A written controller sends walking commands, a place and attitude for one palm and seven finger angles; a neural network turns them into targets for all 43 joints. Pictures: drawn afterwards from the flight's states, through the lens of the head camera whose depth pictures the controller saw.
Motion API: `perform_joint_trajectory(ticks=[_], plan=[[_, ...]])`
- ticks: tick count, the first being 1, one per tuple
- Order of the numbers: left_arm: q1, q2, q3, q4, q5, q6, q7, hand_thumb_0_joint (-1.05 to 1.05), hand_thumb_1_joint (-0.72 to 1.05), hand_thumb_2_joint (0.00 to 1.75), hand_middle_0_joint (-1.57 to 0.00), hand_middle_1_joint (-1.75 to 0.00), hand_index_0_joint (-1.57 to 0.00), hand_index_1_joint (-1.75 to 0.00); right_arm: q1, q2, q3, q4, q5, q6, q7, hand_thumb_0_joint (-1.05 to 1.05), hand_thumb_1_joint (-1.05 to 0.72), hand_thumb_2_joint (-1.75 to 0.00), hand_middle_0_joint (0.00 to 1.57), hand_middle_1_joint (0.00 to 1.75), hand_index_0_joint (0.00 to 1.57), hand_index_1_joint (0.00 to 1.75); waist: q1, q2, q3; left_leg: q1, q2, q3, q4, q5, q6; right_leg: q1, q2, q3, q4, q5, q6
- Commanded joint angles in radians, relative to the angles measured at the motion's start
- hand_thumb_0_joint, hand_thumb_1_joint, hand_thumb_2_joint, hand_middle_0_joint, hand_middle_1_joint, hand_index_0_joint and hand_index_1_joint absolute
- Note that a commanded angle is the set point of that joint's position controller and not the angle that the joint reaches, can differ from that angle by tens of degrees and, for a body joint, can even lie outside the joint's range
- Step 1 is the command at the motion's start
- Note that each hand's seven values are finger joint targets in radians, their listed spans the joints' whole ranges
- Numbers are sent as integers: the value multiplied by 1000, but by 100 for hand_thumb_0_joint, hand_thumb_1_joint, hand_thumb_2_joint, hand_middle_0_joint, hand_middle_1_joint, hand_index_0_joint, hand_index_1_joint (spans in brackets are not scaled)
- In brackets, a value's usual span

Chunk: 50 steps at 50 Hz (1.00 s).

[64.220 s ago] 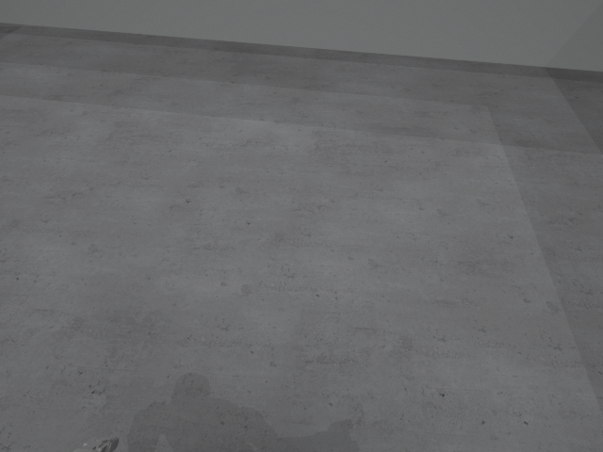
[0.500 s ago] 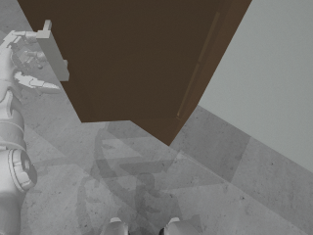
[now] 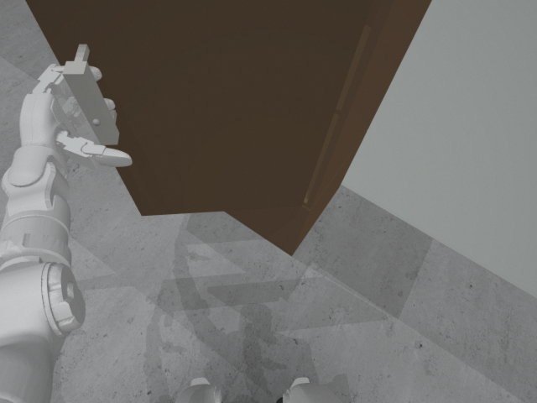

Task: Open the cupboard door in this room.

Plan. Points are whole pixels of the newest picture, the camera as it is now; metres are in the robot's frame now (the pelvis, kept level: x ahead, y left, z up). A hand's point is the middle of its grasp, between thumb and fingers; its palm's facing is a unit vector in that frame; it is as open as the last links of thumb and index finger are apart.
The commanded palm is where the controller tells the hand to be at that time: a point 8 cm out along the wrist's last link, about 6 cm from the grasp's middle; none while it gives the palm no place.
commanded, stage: slide the fingers in behind the handle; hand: left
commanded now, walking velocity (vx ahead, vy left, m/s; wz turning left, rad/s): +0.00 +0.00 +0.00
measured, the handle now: (97, 97) +0.55 +0.23 +0.10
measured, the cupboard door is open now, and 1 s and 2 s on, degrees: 41 41 67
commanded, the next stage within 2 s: close the thumb around the handle in 0.42 s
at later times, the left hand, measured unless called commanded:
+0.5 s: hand (103, 120) +0.50 +0.21 +0.10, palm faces +0.05 -1.00 +0.01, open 14.0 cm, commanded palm +0.47 +0.25 +0.10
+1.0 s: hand (94, 123) +0.49 +0.22 +0.10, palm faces +0.04 -1.00 +0.01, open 8.0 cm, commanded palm +0.47 +0.26 +0.10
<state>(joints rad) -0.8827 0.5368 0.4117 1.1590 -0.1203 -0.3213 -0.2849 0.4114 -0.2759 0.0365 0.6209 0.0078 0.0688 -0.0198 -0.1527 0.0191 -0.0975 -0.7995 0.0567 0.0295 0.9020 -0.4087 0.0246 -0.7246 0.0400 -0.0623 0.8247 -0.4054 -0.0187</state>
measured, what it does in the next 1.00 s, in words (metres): stands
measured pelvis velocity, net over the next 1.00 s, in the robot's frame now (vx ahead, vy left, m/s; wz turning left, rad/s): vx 0.00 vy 0.00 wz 0.01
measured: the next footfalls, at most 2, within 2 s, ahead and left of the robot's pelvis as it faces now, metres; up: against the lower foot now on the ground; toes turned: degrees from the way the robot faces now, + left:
none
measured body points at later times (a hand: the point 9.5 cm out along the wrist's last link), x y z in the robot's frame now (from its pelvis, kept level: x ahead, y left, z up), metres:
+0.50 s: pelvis +0.00 -0.01 +0.00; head +0.10 +0.01 +0.44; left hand +0.49 +0.26 +0.11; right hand +0.00 -0.28 -0.11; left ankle +0.01 +0.10 -0.69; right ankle -0.01 -0.11 -0.69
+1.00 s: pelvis +0.00 +0.00 +0.00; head +0.10 +0.02 +0.44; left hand +0.48 +0.27 +0.11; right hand +0.01 -0.27 -0.11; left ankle +0.01 +0.10 -0.69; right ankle -0.01 -0.11 -0.69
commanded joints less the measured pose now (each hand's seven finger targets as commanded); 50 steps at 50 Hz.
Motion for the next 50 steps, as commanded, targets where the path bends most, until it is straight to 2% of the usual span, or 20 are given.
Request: perform_joint_trajectory(ticks=[1,4,7,10,13,15,17,18,20,26,30,33,36,40,42,44,45,46,49,50], plan=[[-462,228,-2,-226,-4,-83,18,0,-50,30,-30,-120,-30,-120,145,-172,-68,-49,0,-24,-7,0,-90,-90,20,30,20,30,-6,139,-434,396,-29,-72,-70,406,6,77,22,32,-71,356,1],[-450,303,58,-193,-10,-79,24,0,-50,30,-30,-120,-30,-120,151,-180,-65,-48,-1,-24,-11,0,-90,-90,20,30,20,30,0,81,-413,329,-34,-62,-72,376,15,134,21,43,-76,374,4],[-448,282,33,-216,0,-82,18,0,-50,30,-30,-120,-30,-120,142,-174,-65,-57,3,-26,-10,0,-90,-90,20,30,20,30,3,114,-435,341,-36,-53,-73,375,15,137,18,48,-77,384,6],[-441,299,43,-189,-5,-84,10,0,-50,30,-30,-120,-30,-120,141,-177,-64,-53,5,-23,-15,0,-90,-90,20,30,20,30,-3,83,-409,313,-35,-52,-74,352,17,144,17,52,-81,378,8],[-461,236,-9,-180,-14,-75,-2,0,-50,30,-30,-120,-30,-120,139,-175,-64,-51,7,-27,-16,0,-90,-90,20,30,20,30,-22,88,-380,319,-34,-53,-80,315,18,105,18,49,-92,337,9],[-493,268,9,-181,-11,-82,2,0,-50,30,-30,-120,-30,-120,144,-180,-63,-44,7,-30,-19,0,-90,-90,20,30,20,30,-21,117,-395,334,-34,-62,-79,316,16,91,16,49,-88,321,5],[-519,219,-30,-167,-10,-78,3,0,-50,30,-30,-120,-30,-120,146,-175,-63,-35,4,-34,-18,0,-90,-90,20,30,20,30,-37,119,-375,340,-32,-67,-78,307,14,59,17,43,-91,300,6],[-516,256,4,-168,-10,-80,9,0,-50,30,-30,-120,-30,-120,153,-182,-65,-32,2,-36,-19,0,-90,-90,20,30,20,30,-29,96,-392,336,-31,-72,-76,309,15,71,18,44,-88,300,6],[-517,270,18,-188,-9,-89,14,0,-50,30,-30,-120,-30,-120,156,-182,-68,-32,1,-39,-18,0,-90,-90,20,30,20,30,-22,113,-449,357,-33,-69,-68,338,15,86,17,48,-80,325,6],[-474,268,19,-182,1,-81,22,0,-50,30,-30,-120,-30,-120,155,-177,-67,-42,1,-33,-12,0,-90,-90,20,30,20,30,-11,118,-435,344,-33,-61,-67,366,14,99,19,45,-75,358,7],[-437,286,47,-216,-6,-86,24,0,-28,40,-32,-122,-32,-122,157,-176,-68,-55,0,-28,-8,0,-90,-90,20,30,20,30,10,129,-473,361,-35,-57,-68,414,12,139,21,46,-69,407,4],[-436,302,46,-172,-3,-69,20,0,-11,47,-33,-124,-33,-124,154,-180,-65,-50,5,-22,-12,0,-90,-90,20,30,20,30,-6,61,-394,280,-37,-46,-76,340,20,157,19,55,-86,380,11],[-442,331,61,-190,-2,-76,11,0,6,54,-34,-126,-34,-126,153,-180,-65,-54,5,-23,-18,0,-90,-90,20,30,20,30,-1,94,-423,289,-39,-43,-76,351,21,176,16,62,-84,400,10],[-446,284,32,-237,-20,-97,-11,0,28,64,-36,-128,-36,-128,152,-176,-68,-48,5,-25,-14,0,-90,-90,20,30,20,30,-4,144,-455,376,-32,-56,-69,418,13,133,21,48,-76,417,4],[-431,232,-4,-200,-26,-85,-20,0,40,68,-36,-130,-36,-130,150,-175,-69,-44,7,-24,-12,0,-90,-90,20,30,20,30,-15,124,-412,374,-30,-61,-74,396,12,98,23,40,-83,380,4],[-447,236,2,-181,-34,-73,-21,0,51,73,-37,-131,-37,-131,155,-180,-68,-38,6,-23,-15,0,-90,-90,20,30,20,30,-24,98,-383,358,-31,-62,-76,379,17,91,23,39,-88,367,4],[-453,268,20,-189,-27,-72,-18,0,56,76,-38,-131,-38,-131,152,-184,-69,-38,6,-23,-17,0,-90,-90,20,30,20,30,-13,114,-407,361,-30,-65,-76,383,13,94,20,40,-82,367,4],[-470,243,-4,-207,-24,-72,-16,0,62,78,-38,-132,-38,-132,148,-179,-69,-38,5,-24,-16,0,-90,-90,20,30,20,30,-19,143,-413,379,-31,-64,-76,385,13,81,19,41,-85,362,4],[-468,226,1,-245,-29,-90,-1,0,79,85,-39,-134,-39,-134,151,-175,-72,-39,-1,-29,-12,0,-90,-90,20,30,20,30,-11,143,-437,418,-28,-76,-69,439,9,73,24,31,-72,377,-1],[-458,254,26,-249,-25,-94,4,0,84,88,-40,-134,-40,-134,152,-178,-74,-36,-1,-28,-11,0,-90,-90,20,30,20,30,0,142,-473,428,-27,-75,-65,455,6,86,23,34,-69,389,1]])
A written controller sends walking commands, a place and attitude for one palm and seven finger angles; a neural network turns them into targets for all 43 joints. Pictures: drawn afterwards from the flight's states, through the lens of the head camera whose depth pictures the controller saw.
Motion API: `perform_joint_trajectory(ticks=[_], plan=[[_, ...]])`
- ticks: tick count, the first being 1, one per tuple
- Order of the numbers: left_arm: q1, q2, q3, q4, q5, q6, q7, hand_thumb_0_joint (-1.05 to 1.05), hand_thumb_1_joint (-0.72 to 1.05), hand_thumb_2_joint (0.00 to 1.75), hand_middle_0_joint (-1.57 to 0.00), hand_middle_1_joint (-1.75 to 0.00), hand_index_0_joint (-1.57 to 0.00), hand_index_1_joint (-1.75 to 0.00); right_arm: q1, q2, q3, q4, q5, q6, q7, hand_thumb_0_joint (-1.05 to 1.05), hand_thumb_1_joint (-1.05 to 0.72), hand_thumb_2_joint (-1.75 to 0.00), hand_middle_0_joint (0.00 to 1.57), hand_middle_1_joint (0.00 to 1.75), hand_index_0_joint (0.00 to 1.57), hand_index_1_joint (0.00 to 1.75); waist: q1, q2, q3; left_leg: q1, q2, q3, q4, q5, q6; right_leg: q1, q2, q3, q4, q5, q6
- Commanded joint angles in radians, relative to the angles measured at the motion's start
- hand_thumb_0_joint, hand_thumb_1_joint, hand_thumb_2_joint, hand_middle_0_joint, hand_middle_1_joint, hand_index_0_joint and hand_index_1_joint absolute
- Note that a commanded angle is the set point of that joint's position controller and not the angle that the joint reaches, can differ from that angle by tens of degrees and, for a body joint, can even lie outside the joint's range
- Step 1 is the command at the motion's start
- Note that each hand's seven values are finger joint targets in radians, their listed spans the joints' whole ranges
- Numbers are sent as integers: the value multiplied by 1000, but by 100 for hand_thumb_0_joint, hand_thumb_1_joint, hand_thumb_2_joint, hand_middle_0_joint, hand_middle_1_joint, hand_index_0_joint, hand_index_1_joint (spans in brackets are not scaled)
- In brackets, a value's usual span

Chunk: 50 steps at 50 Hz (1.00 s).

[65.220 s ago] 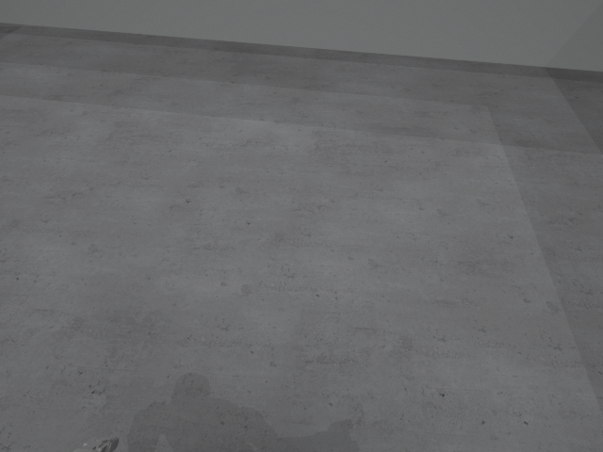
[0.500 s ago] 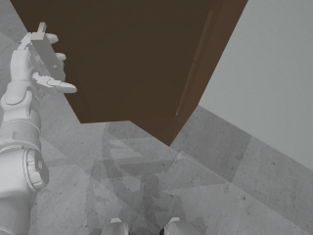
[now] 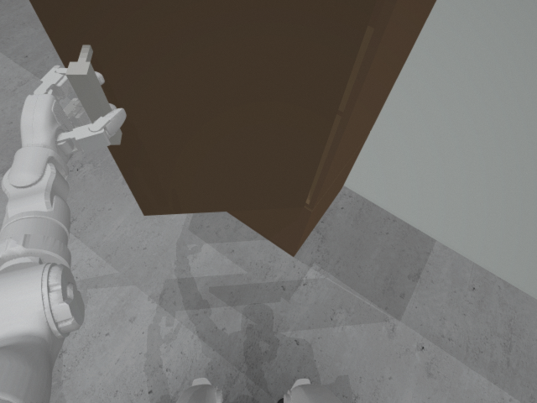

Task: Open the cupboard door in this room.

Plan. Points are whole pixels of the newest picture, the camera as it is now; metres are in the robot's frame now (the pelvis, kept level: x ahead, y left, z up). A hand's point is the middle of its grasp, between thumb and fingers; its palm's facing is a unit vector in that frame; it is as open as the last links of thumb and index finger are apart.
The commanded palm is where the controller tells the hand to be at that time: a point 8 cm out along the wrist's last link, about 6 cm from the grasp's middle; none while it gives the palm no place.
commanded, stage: close the thumb around the handle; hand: left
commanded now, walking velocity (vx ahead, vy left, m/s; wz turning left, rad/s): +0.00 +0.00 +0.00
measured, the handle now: (100, 97) +0.55 +0.23 +0.10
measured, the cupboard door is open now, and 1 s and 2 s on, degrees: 41 67 80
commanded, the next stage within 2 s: pull the door open along its arc in 0.22 s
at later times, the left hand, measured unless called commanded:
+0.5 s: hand (105, 127) +0.48 +0.21 +0.10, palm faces +0.04 -1.00 +0.01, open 6.6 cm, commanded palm +0.44 +0.25 +0.10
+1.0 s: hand (148, 223) +0.33 +0.13 +0.11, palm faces +0.35 -0.93 +0.07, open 6.7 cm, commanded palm +0.27 +0.20 +0.10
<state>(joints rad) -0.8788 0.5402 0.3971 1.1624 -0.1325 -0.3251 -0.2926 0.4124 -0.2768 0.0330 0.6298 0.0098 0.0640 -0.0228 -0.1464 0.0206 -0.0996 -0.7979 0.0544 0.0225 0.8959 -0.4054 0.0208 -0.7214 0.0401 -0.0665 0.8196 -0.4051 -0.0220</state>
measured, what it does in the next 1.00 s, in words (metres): stands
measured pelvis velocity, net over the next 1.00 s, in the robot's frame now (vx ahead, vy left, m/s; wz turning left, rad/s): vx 0.01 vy -0.01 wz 0.01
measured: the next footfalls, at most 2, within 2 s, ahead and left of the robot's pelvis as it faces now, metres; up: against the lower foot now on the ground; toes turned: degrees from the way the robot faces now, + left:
none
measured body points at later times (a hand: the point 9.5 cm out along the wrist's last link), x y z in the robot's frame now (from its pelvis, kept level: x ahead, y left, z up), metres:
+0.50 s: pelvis -0.01 +0.00 +0.00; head +0.09 +0.01 +0.44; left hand +0.48 +0.26 +0.11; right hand +0.00 -0.26 -0.11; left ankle +0.01 +0.10 -0.69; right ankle -0.01 -0.11 -0.69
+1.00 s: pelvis +0.01 -0.01 +0.02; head +0.03 -0.02 +0.47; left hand +0.31 +0.18 +0.11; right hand +0.19 -0.23 -0.07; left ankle +0.01 +0.10 -0.69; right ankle -0.01 -0.11 -0.69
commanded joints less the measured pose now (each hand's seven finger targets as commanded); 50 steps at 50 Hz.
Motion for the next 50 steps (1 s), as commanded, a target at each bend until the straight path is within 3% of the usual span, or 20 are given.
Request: perform_joint_trajectory(ticks=[1,3,6,8,11,13,15,16,17,25,28,31,36,37,38,39,42,44,47,50], plan=[[-455,242,32,-253,-12,-92,13,0,90,90,-40,-135,-40,-135,146,-174,-70,-48,-3,-23,-6,0,-90,-90,20,30,20,30,-6,148,-469,423,-25,-68,-58,454,8,86,22,38,-61,392,4],[-430,249,41,-233,-12,-84,18,0,90,90,-40,-135,-40,-135,140,-176,-67,-52,-2,-21,-4,0,-90,-90,20,30,20,30,-3,102,-430,384,-26,-63,-66,420,11,106,23,37,-67,385,6],[-459,234,23,-226,-1,-81,28,0,90,90,-40,-135,-40,-135,132,-174,-65,-52,-1,-18,-6,0,-90,-90,20,30,20,30,-12,130,-399,379,-26,-65,-69,396,10,72,21,35,-68,356,6],[-435,245,35,-209,4,-79,37,0,90,90,-40,-135,-40,-135,134,-175,-66,-58,0,-18,-7,0,-90,-90,20,30,20,30,-4,101,-407,369,-28,-65,-72,385,12,89,21,37,-69,351,5],[-467,259,35,-193,7,-79,40,0,90,90,-40,-135,-40,-135,133,-176,-62,-53,1,-19,-11,0,-90,-90,20,30,20,30,-19,91,-387,344,-29,-62,-72,352,15,85,18,43,-74,338,9],[-455,245,27,-190,8,-78,37,0,90,90,-40,-135,-40,-135,129,-176,-61,-61,1,-23,-11,0,-90,-90,20,30,20,30,-14,95,-393,342,-31,-60,-76,331,14,86,19,44,-75,321,7],[-473,285,50,-191,11,-84,38,0,90,90,-40,-135,-40,-135,133,-178,-58,-57,0,-23,-14,0,-90,-90,20,30,20,30,-12,115,-408,346,-31,-64,-71,347,14,89,17,44,-68,332,6],[-461,268,41,-172,11,-79,36,0,90,90,-40,-135,-40,-135,135,-177,-58,-59,0,-23,-13,0,-90,-90,20,30,20,30,-16,92,-398,337,-30,-63,-71,339,15,84,19,43,-71,325,7],[-471,206,-4,-204,5,-84,32,0,90,90,-40,-135,-40,-135,131,-170,-60,-63,0,-26,-11,0,-90,-90,20,30,20,30,-19,112,-405,359,-30,-66,-76,344,12,74,18,38,-70,321,6],[-242,181,24,-306,-31,-80,24,0,90,90,-40,-135,-40,-135,105,-166,-69,-99,6,-22,-3,0,-90,-90,20,30,20,30,49,89,-456,368,-35,-41,-90,385,14,170,20,38,-70,385,2],[-117,118,-5,-393,-57,-59,23,0,90,90,-40,-135,-40,-135,76,-155,-74,-126,17,-21,2,0,-90,-90,20,30,20,30,63,53,-425,355,-37,-25,-110,380,17,215,20,38,-85,409,3],[30,80,-15,-536,-77,-45,36,0,90,90,-40,-135,-40,-135,46,-147,-79,-149,23,-28,8,0,-90,-90,20,30,20,30,94,71,-435,401,-35,-25,-124,456,14,253,18,33,-83,463,-1],[365,-43,-72,-781,-119,-10,61,0,90,90,-40,-135,-40,-135,-34,-125,-79,-198,37,-57,21,0,-90,-90,20,30,20,30,133,31,-361,408,-37,-7,-157,477,15,315,11,29,-100,507,3],[368,-62,72,-889,-183,6,211,0,90,90,-40,-135,-40,-135,-85,-91,-79,-206,29,-73,24,0,-90,-90,20,30,20,30,230,3,-354,355,-48,-3,-174,452,3,347,11,11,-111,475,5],[460,-160,-18,-926,-160,29,284,0,90,90,-40,-135,-40,-135,-108,-88,-75,-211,28,-87,33,0,-90,-90,20,30,20,30,197,44,-309,370,-49,9,-187,423,-4,343,10,9,-117,456,5],[532,-164,-12,-956,-140,40,348,0,90,90,-40,-135,-40,-135,-112,-87,-74,-205,24,-95,38,0,-90,-90,20,30,20,30,198,-17,-269,352,-45,-3,-194,407,-5,346,11,-4,-118,431,2],[653,-231,-58,-1131,-67,61,498,0,90,90,-40,-135,-40,-135,-156,-71,-71,-214,1,-96,47,0,-90,-90,20,30,20,30,203,-23,-297,381,-49,6,-201,441,-8,397,-4,5,-109,483,5],[700,-251,-85,-1170,-13,85,587,0,90,90,-40,-135,-40,-135,-183,-65,-69,-209,-14,-82,43,0,-90,-90,20,30,20,30,199,-56,-259,380,-48,4,-204,408,-7,402,-11,14,-124,462,5],[713,-339,-177,-1234,58,135,695,0,90,90,-40,-135,-40,-135,-244,-41,-55,-217,-27,-49,32,0,-90,-90,20,30,20,30,193,-27,-210,395,-54,5,-224,347,-10,403,-26,26,-156,406,2],[729,-398,-250,-1263,109,184,775,0,90,90,-40,-135,-40,-135,-284,-27,-48,-220,-38,-17,13,0,-90,-90,20,30,20,30,174,-69,-167,409,-58,2,-234,298,-5,417,-38,46,-209,365,6]])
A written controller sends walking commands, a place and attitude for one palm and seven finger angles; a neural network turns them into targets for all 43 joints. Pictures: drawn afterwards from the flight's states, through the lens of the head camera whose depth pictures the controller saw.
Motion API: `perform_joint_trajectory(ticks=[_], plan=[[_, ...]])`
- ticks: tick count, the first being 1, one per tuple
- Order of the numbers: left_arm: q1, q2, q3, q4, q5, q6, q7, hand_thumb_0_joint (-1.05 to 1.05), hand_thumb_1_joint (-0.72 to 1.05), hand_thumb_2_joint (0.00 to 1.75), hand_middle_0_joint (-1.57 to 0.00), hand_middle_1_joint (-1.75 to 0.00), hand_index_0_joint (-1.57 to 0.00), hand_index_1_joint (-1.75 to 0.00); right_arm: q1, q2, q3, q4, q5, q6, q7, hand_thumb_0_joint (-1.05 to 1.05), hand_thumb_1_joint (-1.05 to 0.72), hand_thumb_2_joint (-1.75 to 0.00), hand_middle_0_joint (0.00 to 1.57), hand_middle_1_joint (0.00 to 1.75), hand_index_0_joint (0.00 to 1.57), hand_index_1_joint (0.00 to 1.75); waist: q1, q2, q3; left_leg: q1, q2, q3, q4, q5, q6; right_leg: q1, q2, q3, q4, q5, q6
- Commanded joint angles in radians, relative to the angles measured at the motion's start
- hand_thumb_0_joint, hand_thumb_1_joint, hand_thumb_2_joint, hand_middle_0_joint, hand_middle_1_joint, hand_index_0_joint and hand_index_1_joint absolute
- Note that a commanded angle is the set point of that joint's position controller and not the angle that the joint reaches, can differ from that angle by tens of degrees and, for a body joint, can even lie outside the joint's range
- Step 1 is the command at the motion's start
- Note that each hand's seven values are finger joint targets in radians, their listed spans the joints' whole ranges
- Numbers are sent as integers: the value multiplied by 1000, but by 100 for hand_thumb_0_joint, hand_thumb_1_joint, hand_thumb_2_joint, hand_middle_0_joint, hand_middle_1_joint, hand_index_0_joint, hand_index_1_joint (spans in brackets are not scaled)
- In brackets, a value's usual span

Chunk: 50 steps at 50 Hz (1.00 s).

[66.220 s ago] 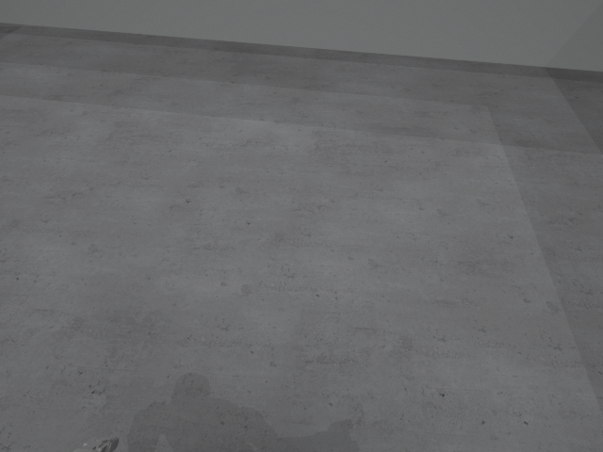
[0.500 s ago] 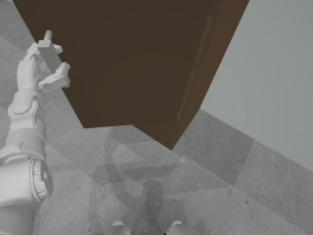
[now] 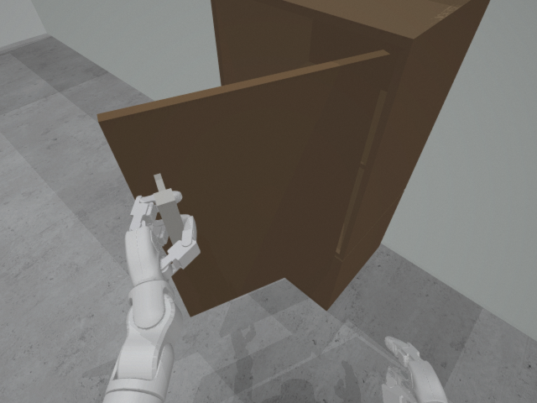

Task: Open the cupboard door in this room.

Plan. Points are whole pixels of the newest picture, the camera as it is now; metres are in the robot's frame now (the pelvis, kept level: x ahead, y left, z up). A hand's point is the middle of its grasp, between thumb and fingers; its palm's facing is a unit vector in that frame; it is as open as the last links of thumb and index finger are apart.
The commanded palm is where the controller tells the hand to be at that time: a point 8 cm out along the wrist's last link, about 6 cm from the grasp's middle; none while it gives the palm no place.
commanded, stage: pull the door open along its arc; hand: left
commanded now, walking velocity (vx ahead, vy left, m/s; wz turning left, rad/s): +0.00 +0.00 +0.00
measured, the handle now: (171, 216) +0.37 +0.18 +0.08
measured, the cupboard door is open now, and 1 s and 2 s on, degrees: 67 80 82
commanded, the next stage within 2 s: open thumb and fingers to let go in 0.32 s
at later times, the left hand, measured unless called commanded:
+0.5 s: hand (230, 284) +0.26 +0.07 +0.09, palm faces +0.41 -0.91 -0.01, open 6.4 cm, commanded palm +0.22 +0.11 +0.08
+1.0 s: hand (227, 278) +0.27 +0.07 +0.09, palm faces +0.41 -0.91 +0.01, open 13.3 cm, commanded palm +0.22 +0.12 +0.08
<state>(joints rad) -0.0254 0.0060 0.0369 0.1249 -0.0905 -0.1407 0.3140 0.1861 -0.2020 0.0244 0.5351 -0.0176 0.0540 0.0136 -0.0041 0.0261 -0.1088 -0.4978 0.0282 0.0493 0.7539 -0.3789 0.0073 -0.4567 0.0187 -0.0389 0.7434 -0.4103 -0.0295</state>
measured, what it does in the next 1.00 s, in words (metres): stands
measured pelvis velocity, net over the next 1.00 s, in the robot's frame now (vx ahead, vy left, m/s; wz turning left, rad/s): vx -0.01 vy -0.02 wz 0.05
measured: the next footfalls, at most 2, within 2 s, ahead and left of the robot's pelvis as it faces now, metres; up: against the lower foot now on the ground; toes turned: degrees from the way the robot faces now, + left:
none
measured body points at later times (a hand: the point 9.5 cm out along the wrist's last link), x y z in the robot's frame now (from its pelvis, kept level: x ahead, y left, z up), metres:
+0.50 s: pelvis +0.00 -0.03 +0.00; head +0.00 -0.06 +0.45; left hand +0.23 +0.12 +0.09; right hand +0.17 -0.25 -0.10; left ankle +0.00 +0.11 -0.71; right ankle -0.02 -0.10 -0.71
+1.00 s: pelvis -0.01 -0.02 +0.00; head -0.01 -0.04 +0.45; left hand +0.24 +0.12 +0.09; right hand +0.18 -0.22 -0.09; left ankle +0.00 +0.11 -0.71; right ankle -0.02 -0.10 -0.71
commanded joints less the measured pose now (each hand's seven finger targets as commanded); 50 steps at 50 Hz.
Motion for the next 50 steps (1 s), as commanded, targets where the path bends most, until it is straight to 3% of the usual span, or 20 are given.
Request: perform_joint_trajectory(ticks=[1,4,7,12,18,19,21,24,27,35,41,43,45,47,50], plan=[[-113,112,85,-237,75,9,176,0,90,90,-40,-135,-40,-135,-65,-97,-37,-127,-13,0,-28,0,-90,-90,20,30,20,30,29,-72,-150,118,-33,-24,-96,260,7,156,-21,20,-144,363,14],[-71,72,30,-256,90,15,170,0,90,90,-40,-135,-40,-135,-72,-89,-35,-123,-23,15,-40,0,-90,-90,20,30,20,30,14,-95,-141,141,-35,-27,-93,270,10,178,-32,35,-166,427,19],[-22,36,-15,-296,92,7,151,0,90,90,-40,-135,-40,-135,-92,-78,-31,-131,-26,23,-41,0,-90,-90,20,30,20,30,19,-50,-130,153,-35,-28,-99,274,7,188,-43,40,-165,471,20],[106,-18,-95,-378,99,-3,133,0,90,90,-40,-135,-40,-135,-104,-73,-31,-156,-29,21,-36,0,-90,-90,20,30,20,30,23,-60,-125,165,-34,-33,-101,278,8,206,-50,43,-163,511,25],[193,-136,-266,-462,144,-14,169,0,90,90,-40,-135,-40,-135,-101,-75,-41,-173,-35,-14,-16,0,-90,-90,20,30,20,30,5,-109,-122,159,-36,-50,-64,280,13,172,-57,38,-136,527,30],[176,-124,-268,-445,157,-13,179,0,90,90,-40,-135,-40,-135,-99,-77,-40,-169,-37,-19,-17,0,-90,-90,20,30,20,30,0,-128,-99,148,-37,-55,-57,267,15,153,-56,42,-141,504,30],[25,-75,-239,-439,190,-23,211,0,90,90,-40,-135,-40,-135,-106,-80,-41,-147,-43,-24,-29,0,-90,-90,20,30,20,30,-17,-131,-96,129,-44,-57,-37,221,18,102,-66,67,-150,421,32],[36,-78,-219,-397,169,-28,216,0,69,81,-38,-133,-38,-133,-116,-71,-39,-135,-38,-31,-40,0,-90,-90,20,30,20,30,5,-131,-99,123,-51,-56,-39,183,16,111,-71,82,-185,325,28],[11,-80,-206,-373,144,-38,209,0,48,72,-37,-130,-37,-130,-123,-66,-37,-126,-36,-41,-49,0,-90,-90,20,30,20,30,12,-135,-111,125,-53,-57,-42,177,15,126,-81,99,-198,321,35],[-34,-92,-213,-332,136,-43,193,0,-8,48,-33,-124,-33,-124,-122,-70,-33,-122,-36,-51,-46,0,-90,-90,20,30,20,30,9,-118,-108,139,-47,-57,-61,185,17,115,-71,70,-184,326,32],[-66,-116,-237,-314,159,-40,215,0,-50,30,-30,-120,-30,-120,-119,-68,-37,-122,-37,-53,-39,0,-90,-90,20,30,20,30,7,-114,-126,152,-43,-58,-61,186,17,93,-57,46,-168,280,20],[-64,-119,-240,-326,163,-35,221,0,-50,30,-30,-120,-30,-120,-120,-67,-36,-130,-39,-51,-36,0,-90,-90,20,30,20,30,10,-107,-131,154,-43,-56,-60,198,17,97,-56,43,-163,304,21],[-71,-113,-238,-316,167,-26,222,0,-50,30,-28,-110,-28,-110,-121,-67,-35,-127,-39,-42,-37,0,-90,-90,20,30,20,30,9,-111,-121,151,-42,-57,-61,201,17,94,-52,37,-159,295,16],[-93,-126,-252,-340,171,-22,228,0,-50,30,-27,-100,-27,-100,-127,-65,-33,-133,-39,-38,-36,0,-90,-90,20,30,20,30,9,-77,-129,159,-42,-55,-62,203,17,90,-48,32,-155,278,11],[-98,-120,-241,-316,169,-14,237,0,-50,30,-24,-85,-24,-85,-136,-66,-34,-129,-38,-32,-38,0,-90,-90,20,30,20,30,7,-101,-108,156,-38,-59,-64,187,17,73,-43,25,-161,235,8]])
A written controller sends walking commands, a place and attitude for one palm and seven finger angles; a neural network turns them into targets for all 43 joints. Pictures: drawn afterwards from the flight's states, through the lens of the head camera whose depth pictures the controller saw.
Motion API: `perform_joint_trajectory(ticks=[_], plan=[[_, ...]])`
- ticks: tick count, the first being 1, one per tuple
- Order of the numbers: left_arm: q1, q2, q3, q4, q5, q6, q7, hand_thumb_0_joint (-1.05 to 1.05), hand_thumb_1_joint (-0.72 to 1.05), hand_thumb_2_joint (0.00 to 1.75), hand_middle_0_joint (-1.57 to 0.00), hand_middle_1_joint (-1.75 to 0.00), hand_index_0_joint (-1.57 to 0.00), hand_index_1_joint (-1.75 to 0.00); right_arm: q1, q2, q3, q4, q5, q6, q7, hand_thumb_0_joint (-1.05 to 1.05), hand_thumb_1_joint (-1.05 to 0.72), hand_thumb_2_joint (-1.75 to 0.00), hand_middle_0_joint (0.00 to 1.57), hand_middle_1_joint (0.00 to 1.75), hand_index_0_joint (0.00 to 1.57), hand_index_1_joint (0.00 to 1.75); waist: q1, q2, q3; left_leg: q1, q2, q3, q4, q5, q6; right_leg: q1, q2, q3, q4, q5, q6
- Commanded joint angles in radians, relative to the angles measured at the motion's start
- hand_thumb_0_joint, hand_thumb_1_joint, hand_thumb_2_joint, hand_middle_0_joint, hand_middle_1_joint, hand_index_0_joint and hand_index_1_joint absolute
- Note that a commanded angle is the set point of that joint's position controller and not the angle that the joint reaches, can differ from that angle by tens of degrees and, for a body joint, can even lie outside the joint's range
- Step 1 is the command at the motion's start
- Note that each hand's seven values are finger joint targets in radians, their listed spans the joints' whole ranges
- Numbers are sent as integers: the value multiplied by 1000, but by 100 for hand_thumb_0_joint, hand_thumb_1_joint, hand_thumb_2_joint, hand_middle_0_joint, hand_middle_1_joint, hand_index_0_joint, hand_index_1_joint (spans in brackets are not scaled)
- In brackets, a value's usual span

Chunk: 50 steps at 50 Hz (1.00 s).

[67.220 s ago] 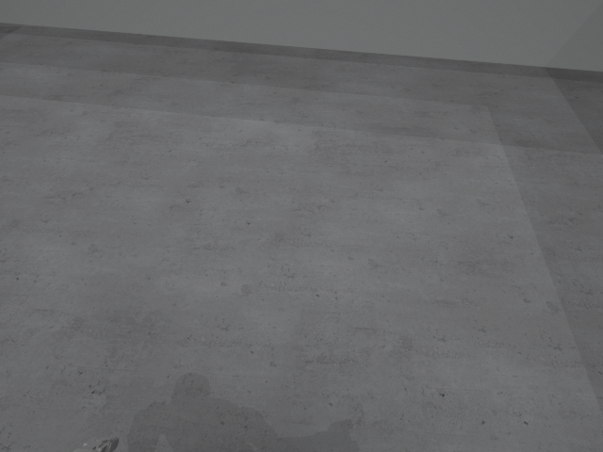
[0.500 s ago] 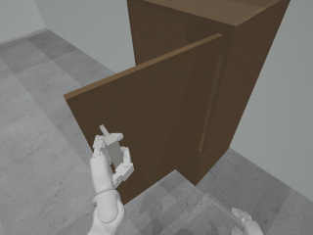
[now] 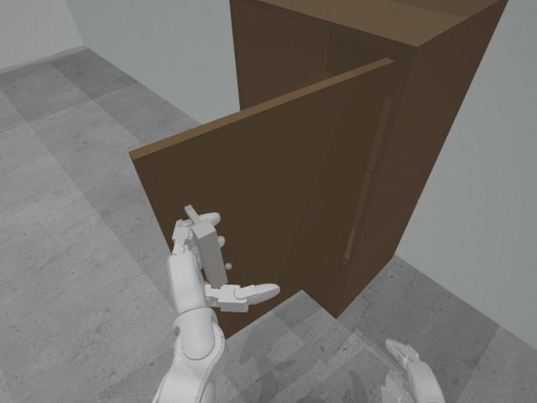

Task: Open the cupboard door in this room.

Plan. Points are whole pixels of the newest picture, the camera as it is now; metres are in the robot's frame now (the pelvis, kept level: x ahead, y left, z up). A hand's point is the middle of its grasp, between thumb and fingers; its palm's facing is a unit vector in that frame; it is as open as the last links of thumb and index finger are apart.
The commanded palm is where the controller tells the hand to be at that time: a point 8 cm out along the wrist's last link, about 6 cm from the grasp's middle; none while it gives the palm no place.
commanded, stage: open thumb and fingers to let go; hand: left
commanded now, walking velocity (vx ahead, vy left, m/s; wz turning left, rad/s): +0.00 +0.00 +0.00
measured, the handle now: (204, 247) +0.32 +0.12 +0.08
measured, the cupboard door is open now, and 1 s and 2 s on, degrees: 80 82 82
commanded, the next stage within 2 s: slide the hand sideways off the handle in 0.24 s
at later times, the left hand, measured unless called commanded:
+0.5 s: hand (217, 284) +0.26 +0.09 +0.08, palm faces -0.05 -1.00 -0.08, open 15.5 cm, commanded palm +0.24 +0.13 +0.08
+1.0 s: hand (197, 310) +0.22 +0.11 +0.08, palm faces -0.06 -1.00 -0.02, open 16.1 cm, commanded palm +0.20 +0.17 +0.08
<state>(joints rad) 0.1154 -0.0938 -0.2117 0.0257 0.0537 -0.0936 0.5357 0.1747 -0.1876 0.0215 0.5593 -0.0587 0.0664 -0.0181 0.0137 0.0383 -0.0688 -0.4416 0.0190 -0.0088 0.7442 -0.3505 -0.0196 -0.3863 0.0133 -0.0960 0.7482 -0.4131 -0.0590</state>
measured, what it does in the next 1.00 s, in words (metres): stands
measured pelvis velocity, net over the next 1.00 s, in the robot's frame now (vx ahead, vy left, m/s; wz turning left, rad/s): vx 0.00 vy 0.01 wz -0.03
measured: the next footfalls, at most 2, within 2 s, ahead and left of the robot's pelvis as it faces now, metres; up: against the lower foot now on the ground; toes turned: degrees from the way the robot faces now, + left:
none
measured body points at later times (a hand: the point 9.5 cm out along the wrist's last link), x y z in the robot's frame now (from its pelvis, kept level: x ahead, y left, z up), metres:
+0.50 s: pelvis -0.01 +0.02 +0.00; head -0.01 +0.01 +0.45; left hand +0.26 +0.15 +0.09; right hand +0.17 -0.19 -0.09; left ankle +0.02 +0.13 -0.71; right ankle -0.01 -0.08 -0.71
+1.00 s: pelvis +0.00 +0.01 +0.00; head +0.01 +0.00 +0.45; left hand +0.22 +0.17 +0.08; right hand +0.17 -0.21 -0.08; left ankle +0.02 +0.13 -0.71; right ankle -0.01 -0.08 -0.71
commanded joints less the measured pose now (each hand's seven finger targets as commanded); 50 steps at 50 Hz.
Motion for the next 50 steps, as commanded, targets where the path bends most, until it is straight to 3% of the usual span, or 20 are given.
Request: perform_joint_trajectory(ticks=[1,6,11,15,17,18,19,20,22,24,25,27,28,29,32,34,36,39,45,50], plan=[[-243,-31,0,-231,27,-60,19,0,-50,30,-23,-80,-23,-80,-123,-79,-30,-157,2,-44,-5,0,-90,-90,20,30,20,30,-5,-99,-164,105,-29,-1,-55,165,43,8,-34,78,-158,241,35],[-243,-52,-20,-217,38,-42,33,0,-50,30,-19,-55,-19,-55,-127,-78,-30,-160,2,-37,0,0,-90,-90,20,30,20,30,-6,-81,-154,104,-24,-5,-55,170,40,-9,-25,60,-143,230,27],[-269,-47,-10,-211,28,-31,41,0,-50,30,-15,-30,-15,-30,-135,-81,-29,-157,4,-36,-3,0,-90,-90,20,30,20,30,-8,-103,-151,95,-24,-9,-53,145,39,-19,-23,59,-149,184,27],[-314,-54,-12,-193,23,-24,48,0,-50,30,-15,-30,-15,-30,-142,-80,-26,-145,4,-36,-5,0,-90,-90,20,30,20,30,-12,-87,-152,100,-23,-13,-56,126,38,-35,-22,57,-152,147,25],[-324,-60,-16,-187,19,-22,48,0,-50,30,-15,-30,-15,-30,-139,-79,-25,-144,3,-37,-5,0,-90,-90,20,30,20,30,-13,-108,-160,96,-24,-16,-59,121,38,-31,-21,53,-151,140,27],[-289,29,-194,-158,105,-66,-161,0,-50,30,-15,-30,-15,-30,-74,-114,-20,-110,9,-34,4,0,-90,-90,20,30,20,30,-87,-150,-93,110,-24,-18,-63,149,50,-69,-22,84,-131,228,30],[-335,105,-111,-229,60,-110,-279,0,-50,30,-15,-30,-15,-30,-55,-115,-33,-141,25,-33,-3,0,-90,-90,20,30,20,30,-58,-99,-183,115,-25,-12,-60,180,55,-30,-27,85,-105,292,24],[-338,130,-111,-275,38,-142,-368,0,-50,30,-15,-30,-15,-30,-62,-109,-26,-159,29,-46,-10,0,-90,-90,20,30,20,30,-42,-41,-221,136,-28,-7,-59,194,58,-14,-28,87,-91,321,22],[-303,156,-93,-249,-43,-162,-525,0,-50,30,-15,-30,-15,-30,-53,-113,-16,-170,50,-72,-22,0,-90,-90,20,30,20,30,-52,-45,-204,140,-28,-11,-62,176,58,-13,-23,81,-100,313,23],[-292,117,-67,-222,-154,-144,-600,0,-50,30,-15,-30,-15,-30,-78,-109,-3,-192,72,-100,-31,0,-90,-90,20,30,20,30,-45,-43,-141,121,-24,-19,-82,104,50,-34,-12,67,-127,223,25],[-275,116,-25,-200,-198,-135,-600,0,-50,30,-15,-30,-15,-30,-83,-111,0,-190,77,-115,-35,0,-90,-90,20,30,20,30,-40,-87,-110,98,-23,-26,-91,58,45,-48,-8,57,-142,162,31],[-246,139,42,-207,-225,-125,-565,0,-50,30,-15,-30,-15,-30,-94,-117,-1,-193,80,-139,-34,0,-90,-90,20,30,20,30,-13,-90,-117,93,-25,-30,-106,22,40,-49,-7,54,-152,91,32],[-206,142,59,-221,-219,-124,-540,0,-50,30,-15,-30,-15,-30,-88,-115,-3,-198,80,-149,-27,0,-90,-90,20,30,20,30,0,-86,-126,96,-23,-31,-115,27,37,-39,-6,45,-144,89,30],[-181,147,56,-256,-203,-128,-518,0,-50,30,-15,-30,-15,-30,-87,-116,-4,-204,79,-158,-18,0,-90,-90,20,30,20,30,12,-39,-145,108,-24,-30,-118,48,36,-30,-5,42,-129,106,25],[-120,167,67,-291,-159,-131,-465,0,-50,30,-15,-30,-15,-30,-69,-117,-8,-214,70,-167,1,0,-90,-90,20,30,20,30,7,-77,-135,95,-17,-26,-117,51,37,-38,-5,40,-118,111,27],[-34,221,125,-291,-147,-132,-452,0,-50,30,-15,-30,-15,-30,-66,-123,-12,-218,66,-166,6,0,-90,-90,20,30,20,30,26,-90,-124,73,-16,-16,-114,59,39,-19,-3,50,-124,114,25],[-44,200,100,-336,-138,-139,-452,0,-50,30,-15,-30,-15,-30,-70,-115,-9,-228,64,-165,9,0,-90,-90,20,30,20,30,16,-60,-119,76,-17,-6,-109,66,40,-25,-6,53,-117,128,26],[22,235,129,-362,-131,-140,-455,0,-50,30,-15,-30,-15,-30,-63,-118,-9,-232,61,-160,9,0,-90,-90,20,30,20,30,17,-33,-105,64,-18,-1,-100,80,41,-23,-4,59,-114,149,24],[108,239,135,-427,-164,-160,-499,0,-50,30,-15,-30,-15,-30,-51,-121,-13,-240,65,-177,0,0,-90,-90,20,30,20,30,-2,-42,-102,53,-23,5,-70,85,44,-37,-3,66,-110,173,33],[189,272,171,-470,-187,-177,-545,0,-50,30,-15,-30,-15,-30,-32,-126,-20,-243,68,-198,-8,0,-90,-90,20,30,20,30,1,-38,-124,42,-28,6,-40,126,45,-29,-6,76,-90,243,38]])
